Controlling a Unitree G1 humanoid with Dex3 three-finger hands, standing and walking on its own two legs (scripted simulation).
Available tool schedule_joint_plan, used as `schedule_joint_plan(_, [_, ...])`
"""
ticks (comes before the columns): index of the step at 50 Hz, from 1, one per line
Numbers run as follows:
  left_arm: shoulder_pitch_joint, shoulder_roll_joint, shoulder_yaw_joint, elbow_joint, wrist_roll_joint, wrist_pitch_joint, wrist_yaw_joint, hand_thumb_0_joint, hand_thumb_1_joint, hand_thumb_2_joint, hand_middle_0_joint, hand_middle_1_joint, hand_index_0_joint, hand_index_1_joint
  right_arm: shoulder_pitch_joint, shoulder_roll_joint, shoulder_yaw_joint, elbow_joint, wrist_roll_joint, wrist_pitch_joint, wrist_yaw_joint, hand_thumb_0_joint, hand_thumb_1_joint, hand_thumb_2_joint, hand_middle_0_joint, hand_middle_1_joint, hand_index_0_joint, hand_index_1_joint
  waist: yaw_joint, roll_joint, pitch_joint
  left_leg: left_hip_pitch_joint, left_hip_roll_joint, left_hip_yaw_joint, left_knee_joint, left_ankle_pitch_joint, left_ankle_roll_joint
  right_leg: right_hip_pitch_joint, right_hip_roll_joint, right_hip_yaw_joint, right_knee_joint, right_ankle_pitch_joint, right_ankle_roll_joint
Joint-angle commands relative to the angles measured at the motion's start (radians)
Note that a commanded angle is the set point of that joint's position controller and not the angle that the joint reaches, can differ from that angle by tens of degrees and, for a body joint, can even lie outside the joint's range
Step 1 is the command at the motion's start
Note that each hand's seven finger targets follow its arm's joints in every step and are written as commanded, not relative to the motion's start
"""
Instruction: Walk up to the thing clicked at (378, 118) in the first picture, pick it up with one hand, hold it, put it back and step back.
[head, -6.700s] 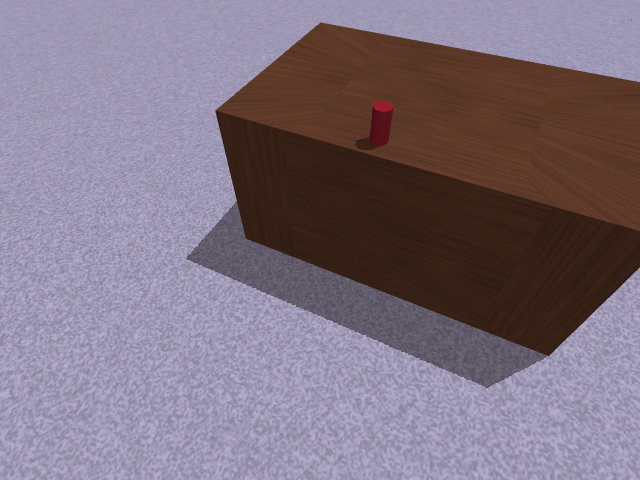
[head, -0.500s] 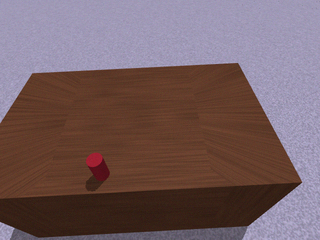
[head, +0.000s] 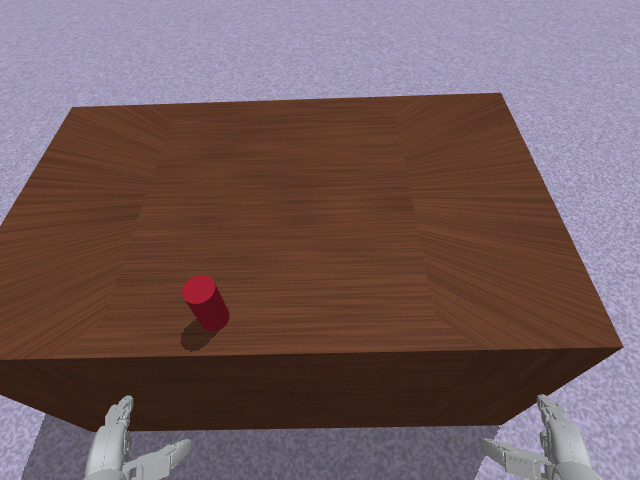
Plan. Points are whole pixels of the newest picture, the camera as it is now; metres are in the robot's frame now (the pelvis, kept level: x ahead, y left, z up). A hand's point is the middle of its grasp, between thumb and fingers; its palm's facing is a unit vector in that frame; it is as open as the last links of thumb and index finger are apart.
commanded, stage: rise first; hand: left
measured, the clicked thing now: (207, 304) +0.40 +0.22 -0.12
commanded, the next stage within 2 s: go down in 0.82 s
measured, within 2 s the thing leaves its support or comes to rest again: neither
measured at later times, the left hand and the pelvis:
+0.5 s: hand (126, 433) +0.19 +0.27 -0.06, palm faces +0.25 -0.91 -0.34, open 17.4 cm; pelvis +0.02 +0.02 +0.00, yaw +0 degrees
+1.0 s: hand (102, 435) +0.18 +0.28 -0.03, palm faces +0.31 -0.88 -0.35, open 17.5 cm; pelvis +0.01 +0.01 +0.00, yaw +1 degrees
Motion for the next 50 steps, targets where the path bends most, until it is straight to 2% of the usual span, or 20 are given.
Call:
schedule_joint_plan(1, [0.022, 0.187, 0.066, -0.198, -0.002, -0.010, 0.017, 0.000, -0.234, 0.104, -0.063, -0.072, -0.078, -0.057, 0.044, -0.140, -0.034, -0.150, 0.005, 0.001, -0.022, 0.000, 0.164, -0.136, 0.051, 0.053, 0.052, 0.053, -0.008, -0.022, -0.202, 0.064, -0.041, -0.005, -0.057, 0.227, 0.023, 0.129, 0.007, 0.022, -0.062, 0.216, 0.000])
schedule_joint_plan(4, [-0.023, 0.162, 0.049, -0.270, -0.002, -0.015, 0.022, 0.000, -0.407, 0.088, -0.063, -0.066, -0.059, -0.070, -0.035, -0.123, -0.018, -0.196, 0.005, -0.005, -0.029, 0.000, 0.317, -0.096, 0.051, 0.052, 0.052, 0.052, 0.001, -0.031, -0.157, 0.052, -0.035, -0.013, -0.080, 0.135, 0.027, 0.100, 0.005, 0.018, -0.078, 0.114, -0.002])
schedule_joint_plan(6, [-0.016, 0.201, 0.073, -0.323, 0.002, -0.020, 0.034, 0.000, -0.506, 0.068, -0.065, -0.066, -0.058, -0.074, 0.013, -0.156, -0.040, -0.195, -0.001, -0.009, -0.038, 0.000, 0.391, -0.077, 0.051, 0.052, 0.051, 0.052, 0.001, -0.005, -0.160, 0.063, -0.030, -0.018, -0.092, 0.127, 0.024, 0.112, 0.010, 0.015, -0.081, 0.106, -0.006])
schedule_joint_plan(8, [-0.013, 0.176, 0.053, -0.366, 0.002, -0.023, 0.038, 0.000, -0.580, 0.044, -0.064, -0.065, -0.058, -0.071, -0.018, -0.153, -0.034, -0.256, -0.003, -0.022, -0.038, 0.000, 0.459, -0.060, 0.051, 0.052, 0.051, 0.052, -0.004, -0.019, -0.175, 0.077, -0.024, -0.024, -0.087, 0.149, 0.021, 0.131, 0.015, 0.011, -0.080, 0.124, -0.004])
schedule_joint_plan(16, [0.124, 0.188, 0.093, -0.495, 0.001, -0.026, 0.049, 0.000, -0.577, 0.054, -0.058, -0.064, -0.050, -0.073, 0.050, -0.127, -0.023, -0.311, -0.008, -0.032, -0.042, 0.000, 0.506, -0.053, 0.051, 0.052, 0.051, 0.052, 0.019, 0.004, -0.159, 0.111, -0.025, -0.022, -0.093, 0.229, 0.015, 0.192, 0.012, 0.002, -0.089, 0.189, -0.007])
schedule_joint_plan(25, [0.177, 0.183, 0.114, -0.602, -0.004, -0.029, 0.041, 0.000, -0.552, 0.054, -0.051, -0.055, -0.045, -0.062, 0.100, -0.122, -0.018, -0.422, -0.009, -0.034, -0.033, 0.000, 0.540, -0.050, 0.051, 0.052, 0.051, 0.052, 0.011, 0.005, -0.116, 0.131, -0.019, -0.017, -0.111, 0.260, 0.010, 0.219, 0.015, -0.004, -0.111, 0.211, -0.007])
schedule_joint_plan(26, [0.180, 0.163, 0.093, -0.631, -0.006, -0.030, 0.035, 0.000, -0.560, 0.056, -0.053, -0.054, -0.044, -0.064, 0.122, -0.075, 0.006, -0.378, -0.007, -0.029, -0.027, 0.000, 0.533, -0.051, 0.051, 0.052, 0.051, 0.052, 0.019, 0.031, -0.099, 0.128, -0.022, -0.017, -0.115, 0.252, 0.011, 0.215, 0.013, -0.004, -0.110, 0.207, -0.010])
schedule_joint_plan(29, [0.194, 0.186, 0.121, -0.625, -0.008, -0.026, 0.035, 0.000, -0.565, 0.056, -0.055, -0.059, -0.048, -0.066, 0.150, -0.105, -0.021, -0.369, -0.009, -0.027, -0.026, 0.000, 0.524, -0.055, 0.051, 0.053, 0.051, 0.053, 0.012, 0.045, -0.098, 0.134, -0.016, -0.017, -0.113, 0.302, 0.003, 0.226, 0.016, -0.005, -0.104, 0.243, -0.013])
schedule_joint_plan(30, [0.167, 0.188, 0.124, -0.662, -0.009, -0.028, 0.034, 0.000, -0.561, 0.053, -0.054, -0.058, -0.049, -0.064, 0.117, -0.092, -0.005, -0.407, -0.007, -0.030, -0.021, 0.000, 0.525, -0.054, 0.051, 0.053, 0.051, 0.053, 0.018, 0.038, -0.099, 0.133, -0.012, -0.022, -0.116, 0.301, 0.002, 0.229, 0.018, -0.006, -0.106, 0.234, -0.013])
schedule_joint_plan(32, [0.173, 0.196, 0.132, -0.666, -0.011, -0.028, 0.033, 0.000, -0.554, 0.058, -0.052, -0.057, -0.048, -0.062, 0.108, -0.128, -0.032, -0.420, -0.011, -0.032, -0.024, 0.000, 0.537, -0.056, 0.051, 0.053, 0.051, 0.053, 0.011, 0.014, -0.083, 0.133, -0.016, -0.021, -0.117, 0.266, 0.009, 0.227, 0.017, -0.005, -0.118, 0.215, -0.008])
schedule_joint_plan(34, [0.190, 0.172, 0.117, -0.690, -0.010, -0.030, 0.028, 0.000, -0.557, 0.064, -0.053, -0.054, -0.045, -0.064, 0.123, -0.055, 0.008, -0.380, -0.009, -0.030, -0.015, 0.000, 0.537, -0.057, 0.051, 0.053, 0.051, 0.053, 0.020, 0.040, -0.086, 0.139, -0.022, -0.016, -0.122, 0.251, 0.014, 0.234, 0.011, -0.003, -0.124, 0.207, -0.008])
schedule_joint_plan(36, [0.198, 0.196, 0.146, -0.657, -0.008, -0.027, 0.032, 0.000, -0.554, 0.064, -0.053, -0.058, -0.047, -0.066, 0.110, -0.104, -0.028, -0.361, -0.014, -0.032, -0.021, 0.000, 0.536, -0.057, 0.051, 0.053, 0.051, 0.053, 0.016, 0.018, -0.095, 0.143, -0.021, -0.016, -0.115, 0.280, 0.015, 0.242, 0.010, -0.003, -0.121, 0.238, -0.006])
schedule_joint_plan(37, [0.173, 0.195, 0.136, -0.701, -0.007, -0.030, 0.030, 0.000, -0.562, 0.063, -0.055, -0.056, -0.045, -0.066, 0.084, -0.113, -0.026, -0.397, -0.015, -0.034, -0.021, 0.000, 0.532, -0.057, 0.051, 0.053, 0.051, 0.053, 0.009, 0.015, -0.110, 0.156, -0.018, -0.020, -0.121, 0.269, 0.015, 0.240, 0.013, -0.003, -0.120, 0.228, -0.006])
schedule_joint_plan(40, [0.171, 0.229, 0.177, -0.722, -0.009, -0.036, 0.032, 0.000, -0.564, 0.067, -0.055, -0.057, -0.045, -0.068, 0.084, -0.108, -0.019, -0.390, -0.016, -0.032, -0.022, 0.000, 0.533, -0.059, 0.051, 0.053, 0.051, 0.053, 0.022, 0.016, -0.107, 0.155, -0.021, -0.019, -0.122, 0.269, 0.015, 0.248, 0.011, -0.004, -0.128, 0.223, -0.006])
schedule_joint_plan(42, [0.188, 0.214, 0.172, -0.686, -0.008, -0.035, 0.033, 0.000, -0.561, 0.064, -0.054, -0.054, -0.045, -0.064, 0.082, -0.106, -0.030, -0.351, -0.017, -0.029, -0.024, 0.000, 0.537, -0.057, 0.051, 0.053, 0.051, 0.053, 0.025, 0.014, -0.075, 0.142, -0.023, -0.021, -0.130, 0.244, 0.018, 0.235, 0.008, -0.004, -0.132, 0.203, -0.008])
schedule_joint_plan(43, [0.169, 0.218, 0.175, -0.681, -0.009, -0.037, 0.032, 0.000, -0.555, 0.070, -0.052, -0.052, -0.041, -0.064, 0.044, -0.142, -0.043, -0.411, -0.017, -0.036, -0.025, 0.000, 0.546, -0.058, 0.051, 0.054, 0.051, 0.054, 0.013, -0.023, -0.079, 0.149, -0.021, -0.023, -0.130, 0.228, 0.020, 0.235, 0.012, -0.005, -0.136, 0.187, -0.004])
schedule_joint_plan(45, [0.193, 0.167, 0.140, -0.630, -0.007, -0.038, 0.022, 0.000, -0.554, 0.069, -0.051, -0.050, -0.040, -0.062, 0.080, -0.059, 0.010, -0.357, -0.014, -0.030, -0.018, 0.000, 0.549, -0.057, 0.051, 0.054, 0.051, 0.054, 0.021, -0.024, -0.048, 0.137, -0.026, -0.018, -0.138, 0.196, 0.024, 0.222, 0.006, -0.004, -0.145, 0.160, -0.003])
schedule_joint_plan(47, [0.168, 0.173, 0.137, -0.617, -0.008, -0.039, 0.022, 0.000, -0.611, 0.000, -0.061, -0.088, -0.086, -0.066, 0.091, -0.082, -0.011, -0.333, -0.015, -0.029, -0.020, 0.000, 0.528, -0.045, 0.050, 0.050, 0.050, 0.050, 0.014, -0.006, -0.063, 0.143, -0.028, -0.018, -0.137, 0.206, 0.024, 0.216, 0.005, -0.002, -0.142, 0.172, -0.004])
schedule_joint_plan(48, [0.090, 0.098, 0.131, -0.714, -0.015, -0.060, 0.002, 0.000, -0.531, 0.029, -0.059, -0.063, -0.062, -0.059, 0.002, -0.082, 0.001, -0.392, -0.030, -0.038, -0.007, 0.000, 0.484, -0.059, 0.050, 0.050, 0.050, 0.050, 0.003, -0.020, -0.092, 0.100, -0.033, -0.021, -0.084, 0.206, 0.024, 0.178, 0.009, 0.009, -0.116, 0.161, 0.004])
schedule_joint_plan(50, [0.105, 0.222, 0.236, -0.645, -0.005, -0.072, -0.002, 0.000, -0.553, 0.015, -0.062, -0.064, -0.069, -0.057, 0.080, -0.119, -0.039, -0.343, -0.036, -0.035, -0.007, 0.000, 0.502, -0.054, 0.050, 0.050, 0.050, 0.050, 0.002, -0.030, -0.121, 0.105, -0.032, -0.025, -0.064, 0.204, 0.025, 0.181, 0.007, 0.009, -0.106, 0.155, 0.007])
